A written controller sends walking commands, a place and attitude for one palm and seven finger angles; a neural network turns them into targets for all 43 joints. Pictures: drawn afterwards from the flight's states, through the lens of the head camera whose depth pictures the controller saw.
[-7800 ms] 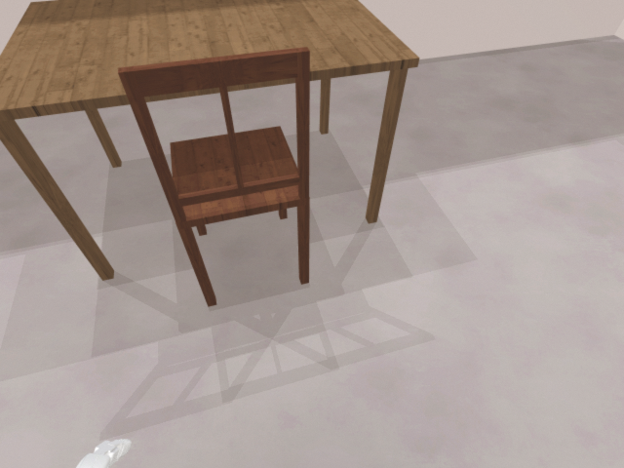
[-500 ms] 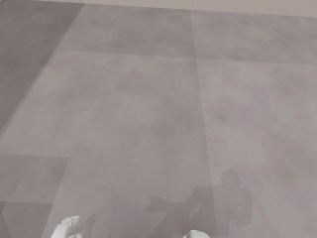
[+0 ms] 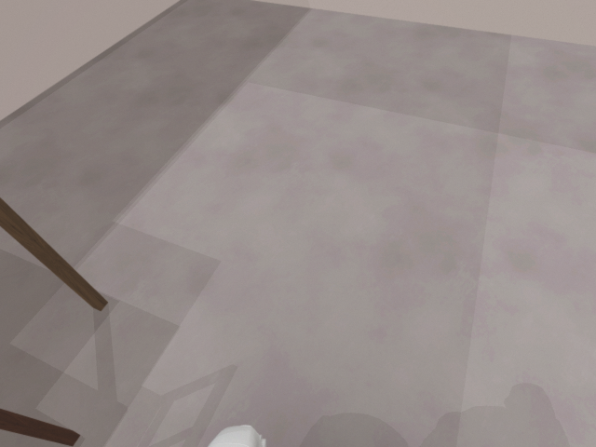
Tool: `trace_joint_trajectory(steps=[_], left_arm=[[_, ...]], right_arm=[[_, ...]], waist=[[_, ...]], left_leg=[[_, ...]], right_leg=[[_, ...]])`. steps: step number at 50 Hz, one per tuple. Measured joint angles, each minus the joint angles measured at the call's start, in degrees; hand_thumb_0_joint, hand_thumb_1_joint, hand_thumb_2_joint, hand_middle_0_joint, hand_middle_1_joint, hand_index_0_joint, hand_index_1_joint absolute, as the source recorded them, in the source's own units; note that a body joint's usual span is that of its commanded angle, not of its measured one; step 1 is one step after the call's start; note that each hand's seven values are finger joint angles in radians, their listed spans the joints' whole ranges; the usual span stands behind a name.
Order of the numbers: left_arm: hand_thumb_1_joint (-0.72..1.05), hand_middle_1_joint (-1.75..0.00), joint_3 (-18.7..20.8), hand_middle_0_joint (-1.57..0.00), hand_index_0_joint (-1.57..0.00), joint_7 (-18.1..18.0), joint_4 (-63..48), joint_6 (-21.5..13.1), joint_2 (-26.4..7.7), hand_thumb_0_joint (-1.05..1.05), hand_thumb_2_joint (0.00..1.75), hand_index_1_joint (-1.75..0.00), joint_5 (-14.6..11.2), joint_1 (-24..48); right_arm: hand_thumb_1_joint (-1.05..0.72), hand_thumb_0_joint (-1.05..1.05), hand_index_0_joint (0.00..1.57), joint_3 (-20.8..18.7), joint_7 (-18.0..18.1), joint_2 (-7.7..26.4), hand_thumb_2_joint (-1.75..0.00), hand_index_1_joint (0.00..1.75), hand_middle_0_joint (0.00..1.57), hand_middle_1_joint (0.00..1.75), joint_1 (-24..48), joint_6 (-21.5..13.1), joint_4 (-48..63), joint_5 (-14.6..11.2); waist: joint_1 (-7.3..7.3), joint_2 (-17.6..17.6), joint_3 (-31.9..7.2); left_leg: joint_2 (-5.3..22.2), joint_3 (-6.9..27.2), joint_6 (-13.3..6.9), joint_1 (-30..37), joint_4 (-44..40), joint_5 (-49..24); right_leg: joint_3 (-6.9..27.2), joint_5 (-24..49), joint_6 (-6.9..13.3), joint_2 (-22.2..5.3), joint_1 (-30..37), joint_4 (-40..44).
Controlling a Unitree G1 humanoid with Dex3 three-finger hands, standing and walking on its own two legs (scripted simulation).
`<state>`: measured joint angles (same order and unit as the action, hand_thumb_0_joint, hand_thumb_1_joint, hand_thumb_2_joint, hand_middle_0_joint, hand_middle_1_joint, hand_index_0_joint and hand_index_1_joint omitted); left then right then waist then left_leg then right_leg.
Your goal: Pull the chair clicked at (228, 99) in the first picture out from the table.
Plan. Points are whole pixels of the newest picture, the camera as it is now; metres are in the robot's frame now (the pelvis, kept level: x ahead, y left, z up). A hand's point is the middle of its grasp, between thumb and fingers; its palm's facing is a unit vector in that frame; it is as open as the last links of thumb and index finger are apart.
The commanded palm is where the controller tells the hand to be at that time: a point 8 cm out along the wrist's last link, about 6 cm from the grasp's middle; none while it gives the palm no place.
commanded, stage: turn to face it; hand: left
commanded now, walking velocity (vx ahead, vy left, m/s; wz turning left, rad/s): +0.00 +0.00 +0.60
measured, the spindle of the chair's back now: out of the picture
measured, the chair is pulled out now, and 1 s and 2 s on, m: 0.00 0.00 0.00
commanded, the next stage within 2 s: take the last steps up to it in 1.84 s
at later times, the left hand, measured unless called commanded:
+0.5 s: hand out of the picture +0.03 +0.28 -0.16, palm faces +0.30 -0.92 -0.25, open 7.4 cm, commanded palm none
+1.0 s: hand out of the picture -0.05 +0.19 -0.14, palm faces +0.55 -0.79 -0.28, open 7.4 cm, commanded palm none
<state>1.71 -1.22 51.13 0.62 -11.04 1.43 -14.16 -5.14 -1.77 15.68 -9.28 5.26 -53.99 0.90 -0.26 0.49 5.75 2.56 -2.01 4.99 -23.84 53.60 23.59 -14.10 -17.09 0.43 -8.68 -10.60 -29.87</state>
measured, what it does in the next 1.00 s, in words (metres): steps on the spot, turning left: left foot, then right foot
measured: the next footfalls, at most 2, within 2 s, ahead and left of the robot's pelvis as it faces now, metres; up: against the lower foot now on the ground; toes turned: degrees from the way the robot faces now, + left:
left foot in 0.12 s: +0.04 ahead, +0.14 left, +0.00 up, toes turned +10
right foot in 0.70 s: +0.06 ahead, -0.10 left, +0.00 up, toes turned +23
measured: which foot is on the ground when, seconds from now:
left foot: up 0.00-0.10, down 0.12-0.70, up 0.72-1.00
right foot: down 0.00-0.12, up 0.14-0.68, down 0.70-1.00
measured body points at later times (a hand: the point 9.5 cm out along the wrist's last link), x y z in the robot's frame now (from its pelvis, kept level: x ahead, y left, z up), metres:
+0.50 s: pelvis -0.02 +0.04 +0.00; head +0.01 +0.07 +0.45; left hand +0.01 +0.33 -0.14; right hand +0.12 -0.18 -0.13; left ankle +0.00 +0.13 -0.74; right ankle +0.02 -0.12 -0.67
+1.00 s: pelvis -0.01 -0.02 +0.00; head +0.03 -0.03 +0.45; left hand -0.08 +0.23 -0.12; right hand +0.17 -0.23 -0.16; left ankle -0.12 +0.12 -0.65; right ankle +0.02 -0.11 -0.74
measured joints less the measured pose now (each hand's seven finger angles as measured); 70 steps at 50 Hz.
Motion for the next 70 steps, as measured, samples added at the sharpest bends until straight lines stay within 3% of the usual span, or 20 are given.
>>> trace_joint_trajectory(steps=[4, 6, 7, 9, 11, 14, 20, 26, 32, 35, 38, 41, 45, 52, 56, 59, 60, 62, 66, 70], left_arm=[[0.9, -0.3, 0.97, -0.2, -0.2, 0.08, 1.15, 0.64, -1.97, 0.01, 0.9, -0.3, 0.14, -1.39], [0.9, -0.3, 1.51, -0.2, -0.2, 0.19, 1.51, 1.07, -3.11, 0.01, 0.9, -0.3, -0.21, -2.39], [0.9, -0.3, 1.9, -0.2, -0.2, 0.24, 1.94, 1.55, -3.89, 0.01, 0.9, -0.3, -0.46, -2.25], [0.9, -0.3, 2.38, -0.2, -0.2, 0.04, 2.6, 3.04, -4.97, 0.01, 0.9, -0.3, -0.49, -1.54], [0.9, -0.3, 2.72, -0.2, -0.2, 0.08, 3.02, 3.76, -5.24, 0.01, 0.9, -0.3, -0.43, -0.78], [0.91, -0.3, 2.76, -0.2, -0.2, 0.59, 2.66, 3.5, -5.05, 0.01, 0.9, -0.3, -0.36, 0.63], [0.91, -0.3, 2.55, -0.2, -0.2, 0.62, 0.83, 2.77, -4.43, 0.01, 0.9, -0.3, -0.37, 3.34], [0.91, -0.3, 2.35, -0.2, -0.2, 0.27, -0.44, 2.73, -3.74, 0.01, 0.9, -0.3, -0.59, 6.02], [0.91, -0.3, 1.5, -0.2, -0.2, -0.02, -2.09, 2.14, -2.2, 0.01, 0.9, -0.3, -1.22, 8.48], [0.9, -0.3, 0.93, -0.2, -0.2, -0.05, -3.35, 0.96, -1.42, 0.01, 0.9, -0.3, -1.43, 8.25], [0.9, -0.3, 0.03, -0.2, -0.2, -0.34, -3.25, 0.55, 0.01, 0.01, 0.9, -0.3, -0.88, 7.1], [0.9, -0.3, -0.37, -0.2, -0.2, -0.36, -2.48, 0.82, 0.84, 0.01, 0.9, -0.3, -0.94, 5.1], [0.9, -0.3, -0.51, -0.2, -0.2, -0.31, -1.46, 0.39, 1.21, 0.01, 0.9, -0.3, -0.87, 3.57], [0.9, -0.3, -0.37, -0.2, -0.2, 0.01, -0.36, -0.23, 1.06, 0.01, 0.9, -0.3, -0.21, 1.23], [0.9, -0.3, 0.28, -0.2, -0.2, 0.18, 0.6, 0.26, -0.42, 0.01, 0.9, -0.3, 0.06, -0.23], [0.9, -0.3, 1.08, -0.2, -0.2, 0.28, 1.3, 0.86, -2.19, 0.01, 0.9, -0.3, -0.27, -1.68], [0.9, -0.3, 1.44, -0.2, -0.2, 0.37, 1.61, 1.28, -3.04, 0.01, 0.9, -0.3, -0.55, -1.84], [0.9, -0.3, 2.03, -0.2, -0.2, 0.1, 2.36, 2.8, -4.75, 0.01, 0.9, -0.3, -0.64, -1.0], [0.91, -0.3, 2.52, -0.2, -0.2, 0.07, 2.75, 3.64, -5.56, 0.01, 0.9, -0.3, -0.63, 0.85], [0.91, -0.3, 2.27, -0.2, -0.2, 0.55, 1.1, 2.83, -5.21, 0.01, 0.9, -0.3, -0.67, 2.72]], right_arm=[[-0.91, 0.01, 0.19, 0.7, 0.0, -0.62, -0.9, 0.3, 0.2, 0.3, 2.44, -1.0, 1.45, -0.23], [-0.91, 0.01, 0.19, 1.05, -0.14, -0.61, -0.9, 0.3, 0.2, 0.3, 2.88, -2.02, 2.65, -0.17], [-0.91, 0.01, 0.19, 1.03, -0.05, -1.0, -0.9, 0.3, 0.2, 0.3, 3.34, -2.67, 3.0, -0.09], [-0.91, 0.01, 0.19, 1.53, 0.14, -1.66, -0.9, 0.3, 0.2, 0.3, 3.83, -3.48, 3.5, -0.13], [-0.91, 0.01, 0.2, 1.9, 0.67, -2.08, -0.9, 0.3, 0.2, 0.3, 3.47, -3.73, 3.81, 0.0], [-0.9, 0.01, 0.2, 2.27, 1.34, -2.48, -0.9, 0.3, 0.2, 0.3, 2.71, -3.61, 3.71, 0.03], [-0.9, 0.01, 0.2, 2.6, 1.47, -3.57, -0.9, 0.3, 0.21, 0.3, 0.07, -3.51, 3.02, -0.12], [-0.9, 0.01, 0.2, 2.21, 1.43, -4.41, -0.9, 0.3, 0.21, 0.3, -3.0, -3.23, 2.06, 0.19], [-0.9, 0.01, 0.2, 1.34, 1.54, -3.66, -0.9, 0.3, 0.21, 0.3, -5.42, -2.51, 0.98, 0.47], [-0.9, 0.01, 0.2, 0.65, 1.43, -2.88, -0.9, 0.3, 0.21, 0.3, -6.58, -1.82, 0.59, 0.12], [-0.9, 0.01, 0.2, -0.42, 1.35, -1.66, -0.9, 0.3, 0.21, 0.3, -6.43, -0.83, -0.36, 0.19], [-0.9, 0.01, 0.2, -1.04, 0.7, -0.61, -0.9, 0.3, 0.2, 0.3, -6.57, -0.37, -0.62, 0.52], [-0.91, 0.01, 0.2, -1.21, 0.25, 0.1, -0.9, 0.3, 0.2, 0.3, -6.45, -0.38, -0.59, 0.48], [-0.91, 0.01, 0.19, -0.67, 0.26, 0.51, -0.9, 0.3, 0.2, 0.3, -3.06, 0.29, -1.08, 0.26], [-0.91, 0.01, 0.19, 0.15, 0.28, 0.24, -0.9, 0.3, 0.2, 0.3, 0.31, -0.52, 0.12, -0.11], [-0.91, 0.01, 0.19, 0.76, 0.18, 0.17, -0.9, 0.3, 0.2, 0.3, 2.04, -1.86, 1.96, -0.14], [-0.91, 0.01, 0.19, 0.76, 0.24, -0.06, -0.9, 0.3, 0.2, 0.3, 2.58, -2.61, 2.49, -0.04], [-0.91, 0.01, 0.19, 1.27, 0.38, -0.97, -0.9, 0.3, 0.2, 0.3, 3.56, -3.55, 3.13, -0.23], [-0.91, 0.01, 0.2, 2.1, 1.42, -1.83, -0.9, 0.3, 0.2, 0.3, 3.36, -4.0, 3.89, -0.01], [-0.9, 0.01, 0.2, 2.53, 1.57, -2.35, -0.9, 0.3, 0.2, 0.3, 2.54, -3.78, 3.67, 0.06]], waist=[[-1.45, -1.58, 0.32], [-1.73, -2.15, -0.34], [-1.81, -3.19, -0.21], [-2.37, -4.27, 0.18], [-2.28, -4.07, -0.2], [-1.78, -3.33, -0.61], [-0.53, -2.49, -1.69], [1.4, -1.5, -2.37], [3.35, 0.76, -2.21], [3.31, 1.7, -2.83], [3.24, 3.07, -2.49], [3.26, 2.88, -2.95], [3.38, 1.96, -2.65], [1.2, 0.21, -0.93], [-0.48, -1.05, 0.12], [-1.2, -1.8, -0.15], [-1.13, -2.42, -0.31], [-1.78, -3.98, 0.34], [-1.76, -3.08, 0.09], [-1.32, -1.99, -0.35]], left_leg=[[-0.7, -2.76, -1.19, 4.46, -10.43, -0.46], [-1.19, -3.5, -2.47, 7.95, -18.8, -6.6], [-2.03, -3.42, -4.26, 7.38, -18.38, -7.15], [-2.79, -3.07, -7.02, 6.68, -16.65, -5.53], [-3.05, -2.07, -8.07, 7.12, -17.92, -5.62], [-3.82, -0.33, -8.33, 8.44, -21.91, -8.28], [-5.76, 3.09, -8.94, 9.45, -27.23, -12.23], [-7.19, 6.69, -8.45, 7.94, -27.88, -13.71], [-8.16, 10.83, -6.63, 5.32, -26.41, -14.42], [-9.12, 12.66, -5.07, 2.94, -23.27, -13.47], [-9.07, 10.17, -3.35, -2.45, -7.35, -1.07], [-7.14, 6.27, -2.06, -6.37, 7.67, -1.59], [-3.43, 4.34, -0.41, -6.94, 14.38, -4.6], [-0.14, 2.08, 0.49, -1.85, 4.21, -1.08], [-0.42, -0.86, -0.52, 2.74, -6.77, 0.36], [-1.26, -2.79, -2.05, 7.81, -18.56, -6.14], [-1.94, -2.66, -4.56, 7.83, -19.48, -5.14], [-3.06, -2.08, -6.74, 6.78, -17.28, -3.91], [-3.37, 0.51, -6.99, 8.16, -20.48, -6.22], [-4.34, 2.97, -7.29, 9.71, -24.56, -8.89]], right_leg=[[-2.34, -1.51, -1.37, -1.6, -1.36, -3.4], [-3.39, -3.44, -2.49, -2.72, -3.08, -7.51], [-1.75, -7.08, -3.5, -3.25, -5.02, -11.91], [3.88, -13.37, -4.44, -1.64, -9.55, -22.4], [7.09, -12.72, -4.91, 0.11, -13.16, -30.01], [10.2, -7.33, -5.55, 1.29, -16.58, -35.01], [13.77, -2.31, -6.58, 2.27, -17.91, -33.26], [14.91, -4.79, -6.51, 4.08, -15.2, -25.92], [15.11, -7.31, -5.3, 7.12, -10.19, -14.58], [14.45, -1.16, -3.5, 7.89, -4.58, -1.61], [12.19, -0.12, 0.16, 7.5, -3.61, -1.84], [10.3, 0.18, 0.73, 5.96, -1.17, 0.74], [7.25, 0.6, 0.73, 4.12, 0.79, 2.48], [2.16, -0.69, -0.1, 0.97, 1.02, 1.16], [-0.29, -2.25, -1.43, -1.01, -0.14, -1.78], [-2.16, -4.85, -3.03, -2.69, -2.03, -6.78], [-1.03, -6.63, -3.74, -3.21, -3.99, -11.13], [4.53, -13.38, -4.69, -2.09, -8.45, -21.9], [9.31, -11.56, -5.72, 1.04, -14.78, -34.38], [11.95, -6.88, -6.26, 2.03, -17.16, -34.26]])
